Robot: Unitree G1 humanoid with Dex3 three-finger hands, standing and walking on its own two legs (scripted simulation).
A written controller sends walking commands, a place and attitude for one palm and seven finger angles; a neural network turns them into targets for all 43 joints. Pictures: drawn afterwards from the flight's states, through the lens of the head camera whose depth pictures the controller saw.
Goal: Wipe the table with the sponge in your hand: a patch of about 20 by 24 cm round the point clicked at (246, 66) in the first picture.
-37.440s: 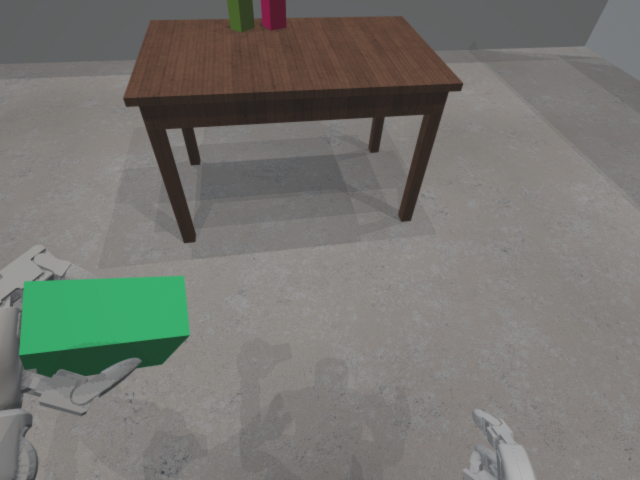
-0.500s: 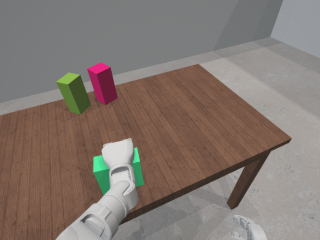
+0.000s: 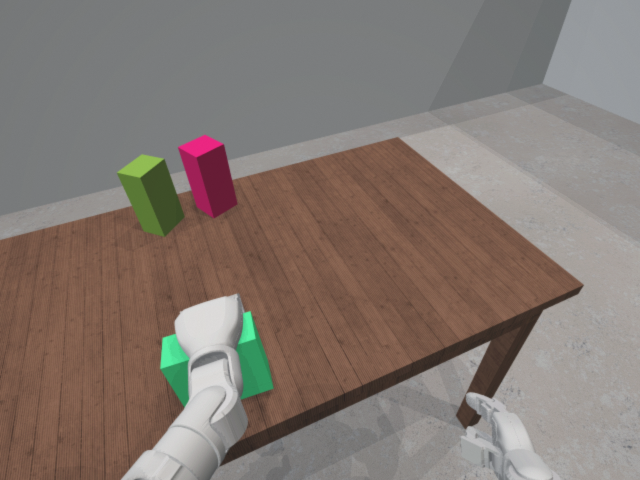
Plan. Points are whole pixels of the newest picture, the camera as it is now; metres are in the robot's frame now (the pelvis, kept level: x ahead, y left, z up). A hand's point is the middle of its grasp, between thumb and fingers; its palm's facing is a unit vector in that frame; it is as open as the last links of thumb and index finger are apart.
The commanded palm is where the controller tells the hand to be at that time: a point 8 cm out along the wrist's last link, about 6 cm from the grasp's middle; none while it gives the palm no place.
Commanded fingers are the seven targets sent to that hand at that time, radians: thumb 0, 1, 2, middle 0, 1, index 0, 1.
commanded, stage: slide back across to the middle lane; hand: left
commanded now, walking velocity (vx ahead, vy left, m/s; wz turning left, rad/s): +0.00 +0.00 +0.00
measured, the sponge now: (223, 371) +0.29 +0.19 -0.05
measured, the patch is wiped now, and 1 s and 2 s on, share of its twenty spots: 0.85 0.85 0.90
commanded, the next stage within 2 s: wipe forward along the middle lane in 0.20 s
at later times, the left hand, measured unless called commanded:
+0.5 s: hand (191, 357) +0.28 +0.22 -0.01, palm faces -0.09 -0.11 -0.99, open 10.0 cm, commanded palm +0.26 +0.22 +0.04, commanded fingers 0.00 0.10 1.30 -1.20 -1.60 -1.20 -1.60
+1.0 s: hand (190, 328) +0.33 +0.24 -0.01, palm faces -0.11 -0.04 -0.99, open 10.0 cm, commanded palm +0.32 +0.24 +0.03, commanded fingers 0.00 0.10 1.30 -1.20 -1.60 -1.20 -1.60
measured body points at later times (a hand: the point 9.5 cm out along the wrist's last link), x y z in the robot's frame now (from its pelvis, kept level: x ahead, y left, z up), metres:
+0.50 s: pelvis -0.01 +0.00 +0.00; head -0.03 -0.02 +0.45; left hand +0.28 +0.23 +0.05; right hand +0.20 -0.22 -0.09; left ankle -0.01 +0.13 -0.73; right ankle -0.01 -0.08 -0.74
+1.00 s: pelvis -0.03 +0.00 -0.01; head -0.01 -0.02 +0.44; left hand +0.33 +0.24 +0.04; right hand +0.12 -0.24 -0.14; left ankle -0.01 +0.13 -0.73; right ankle -0.01 -0.08 -0.74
